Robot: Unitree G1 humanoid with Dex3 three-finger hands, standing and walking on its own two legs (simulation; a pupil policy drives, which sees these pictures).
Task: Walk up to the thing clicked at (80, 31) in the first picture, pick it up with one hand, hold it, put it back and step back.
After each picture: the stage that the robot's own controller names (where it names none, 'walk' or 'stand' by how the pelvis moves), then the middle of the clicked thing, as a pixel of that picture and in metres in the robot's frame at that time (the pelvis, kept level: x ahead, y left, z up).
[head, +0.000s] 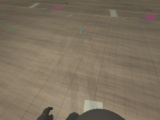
stand; (81, 31) +2.20 +0.36 -0.72
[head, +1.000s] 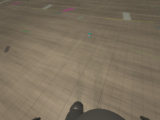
walk; (89, 35) +2.09 +0.26 -0.72
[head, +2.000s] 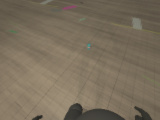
walk; (88, 46) +1.44 +0.16 -0.69
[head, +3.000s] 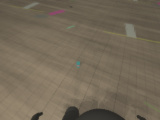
walk; (78, 64) +0.93 +0.21 -0.70
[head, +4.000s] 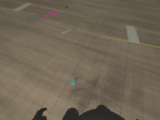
walk; (73, 82) +0.56 +0.22 -0.71
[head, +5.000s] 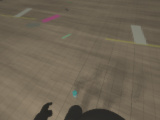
stand; (75, 93) +0.38 +0.21 -0.70
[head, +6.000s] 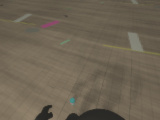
stand; (72, 101) +0.33 +0.22 -0.72
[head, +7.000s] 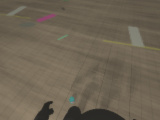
stand; (72, 100) +0.28 +0.22 -0.71
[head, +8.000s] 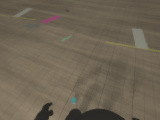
stand; (74, 100) +0.29 +0.20 -0.72
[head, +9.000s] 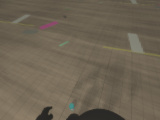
stand; (71, 106) +0.26 +0.22 -0.73
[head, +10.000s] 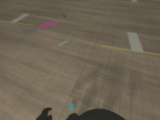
stand; (71, 106) +0.25 +0.22 -0.73
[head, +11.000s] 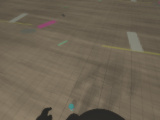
go down; (71, 107) +0.24 +0.22 -0.73
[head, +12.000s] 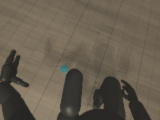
go down; (64, 69) +0.33 +0.24 -0.35
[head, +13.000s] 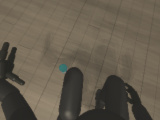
go down; (63, 68) +0.32 +0.26 -0.29
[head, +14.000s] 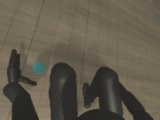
close in; (39, 68) +0.30 +0.28 -0.21
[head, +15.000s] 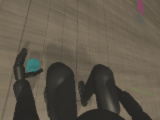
close; (32, 67) +0.32 +0.28 -0.20
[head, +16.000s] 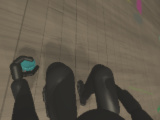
lift; (29, 67) +0.31 +0.30 -0.20
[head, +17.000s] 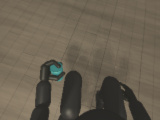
lift; (57, 72) +0.29 +0.25 -0.04
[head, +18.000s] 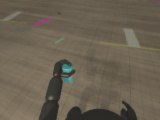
lift; (68, 72) +0.32 +0.17 +0.05
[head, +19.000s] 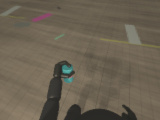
hold; (68, 73) +0.32 +0.17 +0.02
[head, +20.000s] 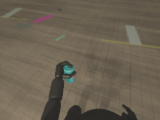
hold; (69, 73) +0.32 +0.17 +0.02
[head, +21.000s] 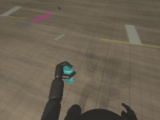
crouch; (69, 73) +0.32 +0.17 +0.01
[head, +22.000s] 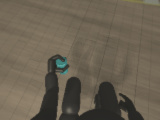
crouch; (62, 65) +0.35 +0.22 -0.08
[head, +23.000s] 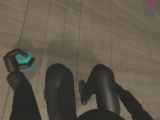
lower; (25, 60) +0.34 +0.32 -0.21
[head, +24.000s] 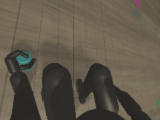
lower; (25, 61) +0.35 +0.30 -0.21
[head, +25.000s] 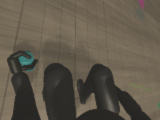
lower; (27, 62) +0.34 +0.30 -0.21
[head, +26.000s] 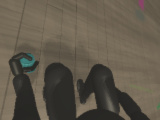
lower; (28, 63) +0.33 +0.30 -0.21
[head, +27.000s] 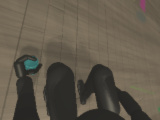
loosen; (32, 65) +0.32 +0.29 -0.21
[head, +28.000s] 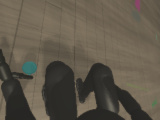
withdraw; (30, 68) +0.30 +0.28 -0.22
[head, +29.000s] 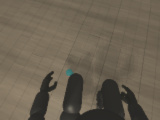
walk; (69, 73) +0.34 +0.23 -0.41
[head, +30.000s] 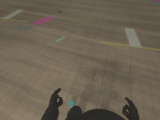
stand; (71, 104) +0.28 +0.20 -0.66
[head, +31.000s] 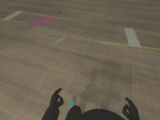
stand; (71, 103) +0.28 +0.21 -0.66
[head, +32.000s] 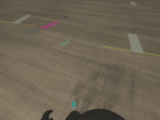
stand; (74, 105) +0.30 +0.19 -0.72
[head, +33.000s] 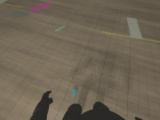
walk; (74, 92) +0.33 +0.16 -0.70
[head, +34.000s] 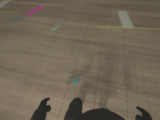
walk; (75, 81) +0.48 +0.20 -0.69
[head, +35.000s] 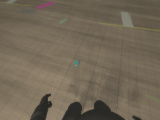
walk; (76, 63) +0.81 +0.23 -0.70
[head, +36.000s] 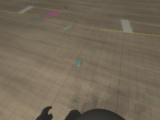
stand; (79, 64) +0.94 +0.24 -0.71
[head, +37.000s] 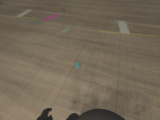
stand; (77, 65) +0.94 +0.25 -0.73
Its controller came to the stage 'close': yes
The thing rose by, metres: 0.72
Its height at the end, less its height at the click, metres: +0.00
